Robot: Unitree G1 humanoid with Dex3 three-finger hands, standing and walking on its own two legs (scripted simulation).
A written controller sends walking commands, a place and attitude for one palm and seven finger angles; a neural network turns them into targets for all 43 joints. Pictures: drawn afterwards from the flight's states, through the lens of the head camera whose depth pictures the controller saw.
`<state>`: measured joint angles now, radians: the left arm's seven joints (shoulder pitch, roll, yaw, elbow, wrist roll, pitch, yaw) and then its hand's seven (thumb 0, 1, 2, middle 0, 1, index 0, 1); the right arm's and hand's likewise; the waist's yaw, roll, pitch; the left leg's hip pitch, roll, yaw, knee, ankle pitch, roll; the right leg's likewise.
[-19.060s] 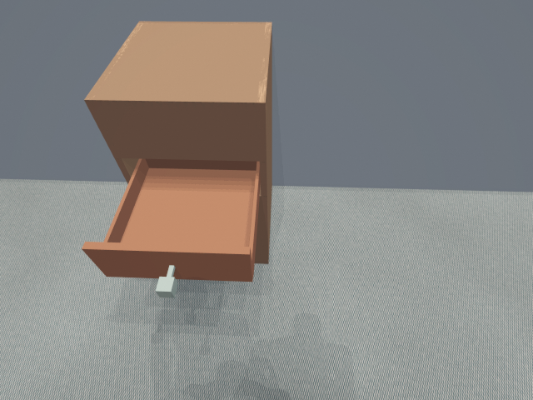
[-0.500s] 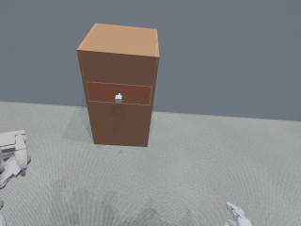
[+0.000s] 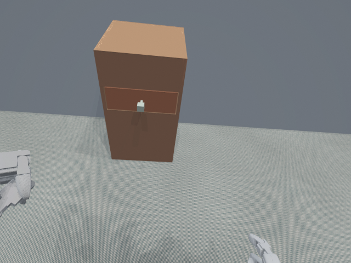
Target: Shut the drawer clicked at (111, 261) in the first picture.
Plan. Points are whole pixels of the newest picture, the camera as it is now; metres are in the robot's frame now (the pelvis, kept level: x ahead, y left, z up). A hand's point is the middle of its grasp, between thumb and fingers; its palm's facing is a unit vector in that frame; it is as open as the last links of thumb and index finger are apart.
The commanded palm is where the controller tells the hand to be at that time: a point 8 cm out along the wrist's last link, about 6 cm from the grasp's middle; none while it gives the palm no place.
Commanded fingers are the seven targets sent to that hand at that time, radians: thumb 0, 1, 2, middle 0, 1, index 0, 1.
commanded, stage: stop stepping back and stand still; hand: left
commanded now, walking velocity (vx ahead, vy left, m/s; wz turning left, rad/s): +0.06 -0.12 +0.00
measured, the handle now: (141, 105) +0.95 +0.17 -0.23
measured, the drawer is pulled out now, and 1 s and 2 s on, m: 0.00 0.00 0.00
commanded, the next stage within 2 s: let the arm hang, fingers relaxed in 0.14 s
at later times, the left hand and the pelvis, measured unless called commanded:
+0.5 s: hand out of the picture +0.11 +0.16 -0.15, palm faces +0.01 -0.98 -0.20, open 3.1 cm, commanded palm none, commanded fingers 0.00 0.90 0.90 -0.84 -0.99 -0.84 -0.99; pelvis -0.01 -0.02 -0.01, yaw +4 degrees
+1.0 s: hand out of the picture +0.01 +0.19 -0.16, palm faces +0.08 -0.96 -0.26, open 6.9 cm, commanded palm none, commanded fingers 0.00 0.90 0.90 -0.20 -0.30 -0.20 -0.30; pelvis +0.01 -0.01 +0.01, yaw +4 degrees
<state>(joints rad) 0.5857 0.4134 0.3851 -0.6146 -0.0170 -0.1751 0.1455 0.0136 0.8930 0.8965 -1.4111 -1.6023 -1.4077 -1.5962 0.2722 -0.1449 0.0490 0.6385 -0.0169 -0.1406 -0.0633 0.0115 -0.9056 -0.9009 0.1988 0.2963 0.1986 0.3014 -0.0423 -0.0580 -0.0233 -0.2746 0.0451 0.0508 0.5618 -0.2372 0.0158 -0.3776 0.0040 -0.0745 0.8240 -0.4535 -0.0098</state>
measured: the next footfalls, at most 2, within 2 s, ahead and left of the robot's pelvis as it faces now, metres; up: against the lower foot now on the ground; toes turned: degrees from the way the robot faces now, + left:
none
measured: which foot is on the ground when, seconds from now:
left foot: down 0.00-1.00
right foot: down 0.00-1.00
